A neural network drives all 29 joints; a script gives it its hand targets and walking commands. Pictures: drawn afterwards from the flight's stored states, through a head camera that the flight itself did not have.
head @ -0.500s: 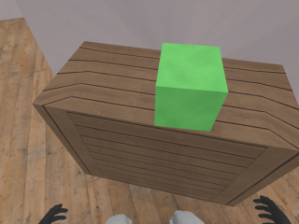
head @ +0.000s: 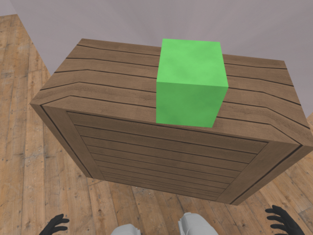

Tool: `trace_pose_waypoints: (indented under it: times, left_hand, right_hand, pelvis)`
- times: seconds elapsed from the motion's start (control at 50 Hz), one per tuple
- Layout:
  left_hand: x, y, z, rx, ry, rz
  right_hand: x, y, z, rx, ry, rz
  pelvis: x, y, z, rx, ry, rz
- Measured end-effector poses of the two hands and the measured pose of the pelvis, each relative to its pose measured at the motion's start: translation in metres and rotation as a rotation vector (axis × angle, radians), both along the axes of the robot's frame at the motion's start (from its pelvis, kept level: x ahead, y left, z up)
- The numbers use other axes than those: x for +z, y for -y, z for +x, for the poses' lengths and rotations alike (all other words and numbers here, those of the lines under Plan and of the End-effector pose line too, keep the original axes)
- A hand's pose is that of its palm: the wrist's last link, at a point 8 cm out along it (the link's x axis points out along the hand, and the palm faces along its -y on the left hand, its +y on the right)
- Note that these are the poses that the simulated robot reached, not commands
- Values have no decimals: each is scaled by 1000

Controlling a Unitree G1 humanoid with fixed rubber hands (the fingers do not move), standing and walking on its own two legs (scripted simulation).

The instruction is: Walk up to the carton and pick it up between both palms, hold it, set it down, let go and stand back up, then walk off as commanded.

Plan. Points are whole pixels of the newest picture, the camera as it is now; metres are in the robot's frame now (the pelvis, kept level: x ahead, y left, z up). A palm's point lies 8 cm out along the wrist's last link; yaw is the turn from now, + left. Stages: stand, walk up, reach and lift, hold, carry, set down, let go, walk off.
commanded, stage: walk up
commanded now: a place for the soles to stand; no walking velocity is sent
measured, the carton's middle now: (187, 83) +0.54 -0.09 +0.05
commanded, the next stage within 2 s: none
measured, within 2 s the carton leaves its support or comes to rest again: neither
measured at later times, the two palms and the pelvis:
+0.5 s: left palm out of the picture +0.13 +0.31 -0.09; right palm out of the picture +0.10 -0.30 -0.06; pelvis +0.00 +0.02 +0.00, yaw -3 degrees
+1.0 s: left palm (39, 234) +0.14 +0.31 -0.08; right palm out of the picture +0.10 -0.30 -0.08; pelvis +0.00 +0.02 -0.01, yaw -5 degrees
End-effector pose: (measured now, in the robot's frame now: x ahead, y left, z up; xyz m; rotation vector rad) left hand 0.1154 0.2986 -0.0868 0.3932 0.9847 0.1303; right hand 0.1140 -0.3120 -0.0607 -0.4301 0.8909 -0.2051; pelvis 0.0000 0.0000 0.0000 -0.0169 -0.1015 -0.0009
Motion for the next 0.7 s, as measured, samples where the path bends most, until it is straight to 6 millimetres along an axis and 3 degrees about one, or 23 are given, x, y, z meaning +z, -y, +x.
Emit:
trace_pose_waypoints:
  times: [0.1,0.16,0.26,0.38,0.48,0.7]
  left_hand:
    - [2,17,2,-11,20,34]
    - [14,18,7,-24,38,56]
    - [19,13,16,-45,50,69]
    - [3,-7,12,-43,3,44]
    - [1,-14,14,-47,-10,29]
    - [4,1,14,-58,0,46]
  right_hand:
    - [-19,17,3,-1,10,44]
    - [-20,17,5,-9,12,66]
    - [-20,12,2,-25,-1,72]
    - [-17,-6,-4,-31,-31,42]
    - [-4,-13,-8,-44,-32,20]
    - [-11,2,-16,-57,-20,37]
  pelvis:
    - [-10,20,3,-8,23,22]
    - [-6,22,4,-18,25,22]
    - [-2,15,7,-34,11,23]
    - [-5,-6,5,-39,-16,-4]
    - [1,-16,5,-49,-20,-24]
    - [-2,-1,1,-63,-10,-2]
